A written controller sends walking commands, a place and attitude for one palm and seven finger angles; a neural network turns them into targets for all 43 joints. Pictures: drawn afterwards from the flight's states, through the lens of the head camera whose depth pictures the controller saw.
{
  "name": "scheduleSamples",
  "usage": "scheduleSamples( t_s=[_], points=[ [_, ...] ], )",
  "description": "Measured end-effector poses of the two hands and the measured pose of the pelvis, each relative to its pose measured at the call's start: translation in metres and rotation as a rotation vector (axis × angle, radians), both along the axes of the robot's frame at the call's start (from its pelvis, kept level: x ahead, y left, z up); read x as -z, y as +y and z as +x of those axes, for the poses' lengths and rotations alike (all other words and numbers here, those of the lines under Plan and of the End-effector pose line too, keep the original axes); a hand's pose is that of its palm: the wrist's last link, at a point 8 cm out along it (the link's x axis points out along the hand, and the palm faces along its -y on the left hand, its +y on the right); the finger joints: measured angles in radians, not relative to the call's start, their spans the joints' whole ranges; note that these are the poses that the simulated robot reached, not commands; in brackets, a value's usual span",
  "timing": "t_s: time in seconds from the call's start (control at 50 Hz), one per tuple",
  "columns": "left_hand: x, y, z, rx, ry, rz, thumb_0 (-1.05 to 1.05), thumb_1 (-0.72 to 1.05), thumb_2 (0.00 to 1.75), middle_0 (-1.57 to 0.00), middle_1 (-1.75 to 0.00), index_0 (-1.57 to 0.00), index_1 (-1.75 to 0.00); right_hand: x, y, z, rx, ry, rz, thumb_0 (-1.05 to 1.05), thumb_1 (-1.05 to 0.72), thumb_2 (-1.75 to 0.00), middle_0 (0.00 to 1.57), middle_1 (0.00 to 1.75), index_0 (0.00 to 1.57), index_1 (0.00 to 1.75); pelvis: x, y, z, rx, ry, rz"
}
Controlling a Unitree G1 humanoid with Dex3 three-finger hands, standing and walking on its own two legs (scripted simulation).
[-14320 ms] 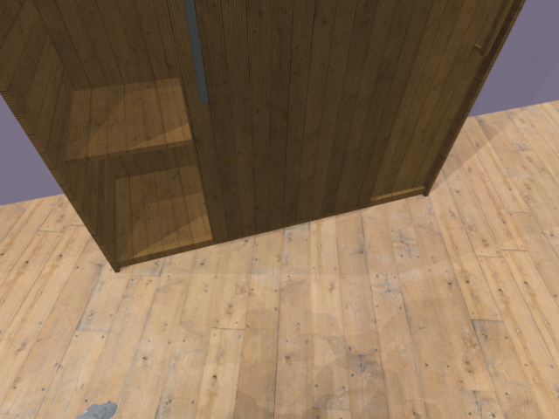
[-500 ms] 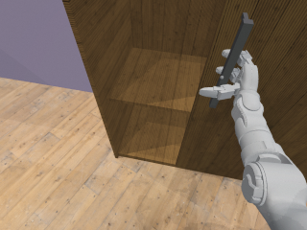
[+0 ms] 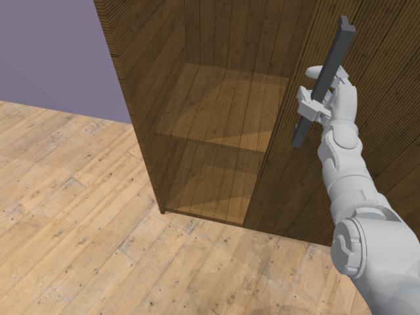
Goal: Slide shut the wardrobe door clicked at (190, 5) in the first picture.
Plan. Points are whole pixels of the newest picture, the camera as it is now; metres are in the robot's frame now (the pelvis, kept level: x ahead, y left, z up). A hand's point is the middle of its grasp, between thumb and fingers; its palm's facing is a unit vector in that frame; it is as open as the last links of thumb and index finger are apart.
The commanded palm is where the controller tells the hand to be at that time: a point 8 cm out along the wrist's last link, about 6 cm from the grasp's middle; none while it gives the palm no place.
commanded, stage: grip the handle and tug to test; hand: right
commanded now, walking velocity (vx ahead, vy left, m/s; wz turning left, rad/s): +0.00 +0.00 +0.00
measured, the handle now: (315, 92) +0.55 -0.11 +0.14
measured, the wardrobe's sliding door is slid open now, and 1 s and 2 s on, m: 0.40 0.40 0.37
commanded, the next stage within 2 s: tug the door sideways, standing still in 0.78 s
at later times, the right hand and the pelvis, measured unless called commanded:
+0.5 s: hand (307, 102) +0.49 -0.08 +0.15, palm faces +0.03 +1.00 +0.01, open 5.5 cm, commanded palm +0.45 -0.15 +0.14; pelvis +0.00 +0.00 +0.00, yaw +1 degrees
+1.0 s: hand (306, 103) +0.49 -0.08 +0.15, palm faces +0.03 +1.00 +0.01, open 5.7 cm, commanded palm +0.47 -0.12 +0.14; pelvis +0.03 +0.00 +0.01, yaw +0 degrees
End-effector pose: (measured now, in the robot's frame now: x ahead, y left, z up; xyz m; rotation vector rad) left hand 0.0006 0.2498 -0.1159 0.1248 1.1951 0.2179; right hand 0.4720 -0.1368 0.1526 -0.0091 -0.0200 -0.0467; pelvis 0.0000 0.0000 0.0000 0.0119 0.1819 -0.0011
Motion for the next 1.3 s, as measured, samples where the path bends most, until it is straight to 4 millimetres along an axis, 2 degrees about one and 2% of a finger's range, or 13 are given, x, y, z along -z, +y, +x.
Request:
scheduleSamples(
  t_s=[0.08, 0.46, 0.68, 0.8, 0.94, 1.08, 1.18, 1.3],
  points=[
    [0.0, 0.001, 0.001, -0.001, -0.002, 0.001, 0.01, 0.91, 0.9, -0.2, -0.3, -0.2, -0.3, 0.0, 0.0, -0.001, -0.002, 0.0, 0.001, 0.01, -0.72, -0.83, 0.43, 1.38, 0.41, 1.38, 0.0, 0.001, 0.0, 0.0, -0.001, 0.0],
    [-0.004, 0.006, 0.018, 0.007, -0.047, 0.014, 0.01, 0.91, 0.9, -0.2, -0.3, -0.2, -0.3, 0.0, -0.001, 0.0, -0.014, 0.007, 0.013, 0.02, -0.72, -0.81, 0.42, 1.4, 0.42, 1.4, -0.001, 0.003, 0.001, -0.005, -0.002, -0.001],
    [-0.009, 0.003, 0.027, -0.035, -0.074, 0.003, 0.01, 0.91, 0.9, -0.2, -0.3, -0.2, -0.3, 0.001, -0.001, -0.002, -0.02, -0.004, 0.027, 0.02, -0.74, -0.77, 0.38, 1.4, 0.38, 1.38, -0.006, 0.002, 0.012, -0.034, -0.013, -0.005],
    [-0.012, 0.002, 0.043, -0.039, -0.092, -0.006, 0.01, 0.91, 0.9, -0.2, -0.3, -0.2, -0.3, 0.001, -0.001, -0.003, -0.023, -0.006, 0.025, 0.02, -0.75, -0.77, 0.35, 1.4, 0.36, 1.37, -0.008, 0.001, 0.023, -0.044, -0.017, -0.007],
    [-0.013, 0.001, 0.074, -0.01, -0.12, -0.01, 0.01, 0.91, 0.9, -0.2, -0.3, -0.2, -0.3, 0.0, 0.0, -0.005, -0.022, 0.001, 0.023, 0.02, -0.75, -0.78, 0.33, 1.39, 0.33, 1.35, -0.01, 0.001, 0.034, -0.032, -0.024, -0.007],
    [-0.008, -0.001, 0.095, 0.079, -0.098, 0.0, 0.01, 0.91, 0.9, -0.2, -0.3, -0.2, -0.3, -0.001, 0.001, -0.002, 0.009, 0.035, 0.004, 0.02, -0.73, -0.83, 0.37, 1.39, 0.37, 1.37, -0.008, 0.001, 0.03, 0.025, -0.015, -0.002],
    [-0.005, -0.005, 0.094, 0.112, -0.102, -0.012, 0.01, 0.91, 0.9, -0.2, -0.3, -0.2, -0.3, -0.001, 0.002, -0.003, 0.025, 0.04, -0.001, 0.02, -0.73, -0.84, 0.37, 1.4, 0.37, 1.39, -0.005, 0.001, 0.023, 0.042, -0.005, -0.003],
    [0.0, -0.009, 0.074, 0.118, -0.083, -0.03, 0.01, 0.91, 0.9, -0.2, -0.3, -0.2, -0.3, -0.001, 0.004, -0.003, 0.033, 0.033, -0.016, 0.01, -0.75, -0.83, 0.36, 1.4, 0.33, 1.4, -0.002, 0.0, 0.016, 0.05, -0.001, 0.0]
  ],
)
